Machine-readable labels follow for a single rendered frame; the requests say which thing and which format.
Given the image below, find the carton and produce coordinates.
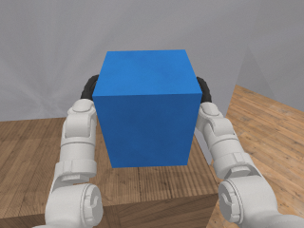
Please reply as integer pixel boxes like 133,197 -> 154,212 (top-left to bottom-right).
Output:
92,49 -> 202,168

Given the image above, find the pedestal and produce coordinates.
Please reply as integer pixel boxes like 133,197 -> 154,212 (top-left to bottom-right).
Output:
0,115 -> 219,228

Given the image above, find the left robot forearm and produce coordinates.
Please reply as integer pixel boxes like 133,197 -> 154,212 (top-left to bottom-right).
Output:
45,99 -> 97,223

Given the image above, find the right robot forearm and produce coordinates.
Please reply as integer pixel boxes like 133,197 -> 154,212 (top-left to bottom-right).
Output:
196,102 -> 278,210

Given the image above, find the left robot upper arm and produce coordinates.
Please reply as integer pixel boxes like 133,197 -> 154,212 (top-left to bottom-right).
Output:
32,183 -> 104,228

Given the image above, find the robot right hand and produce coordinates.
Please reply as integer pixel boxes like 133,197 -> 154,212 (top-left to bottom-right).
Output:
197,77 -> 212,104

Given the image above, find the robot left hand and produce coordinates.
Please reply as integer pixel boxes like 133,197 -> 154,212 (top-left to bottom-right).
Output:
80,74 -> 99,102

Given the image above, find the right robot upper arm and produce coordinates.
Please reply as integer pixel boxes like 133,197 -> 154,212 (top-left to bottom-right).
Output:
218,175 -> 304,228

